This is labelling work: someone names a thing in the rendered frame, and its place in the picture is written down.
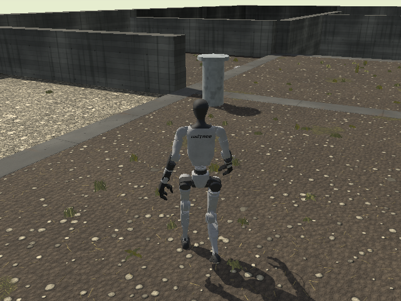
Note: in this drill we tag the robot shin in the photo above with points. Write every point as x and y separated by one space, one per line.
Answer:
184 216
213 235

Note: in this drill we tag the left robot upper arm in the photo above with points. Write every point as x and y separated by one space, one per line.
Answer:
177 144

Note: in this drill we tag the robot left hand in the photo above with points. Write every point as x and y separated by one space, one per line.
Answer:
161 190

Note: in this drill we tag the robot right shin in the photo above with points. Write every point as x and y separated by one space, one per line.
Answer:
213 235

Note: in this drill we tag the robot left shin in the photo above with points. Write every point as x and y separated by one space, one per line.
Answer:
184 216

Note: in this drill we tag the robot right hand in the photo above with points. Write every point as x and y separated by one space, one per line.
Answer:
224 167

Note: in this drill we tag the robot right forearm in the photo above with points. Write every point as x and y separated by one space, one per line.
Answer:
228 162

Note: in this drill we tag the robot left forearm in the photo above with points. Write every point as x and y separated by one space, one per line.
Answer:
168 170

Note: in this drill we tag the right robot upper arm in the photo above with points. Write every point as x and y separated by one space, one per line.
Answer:
221 133

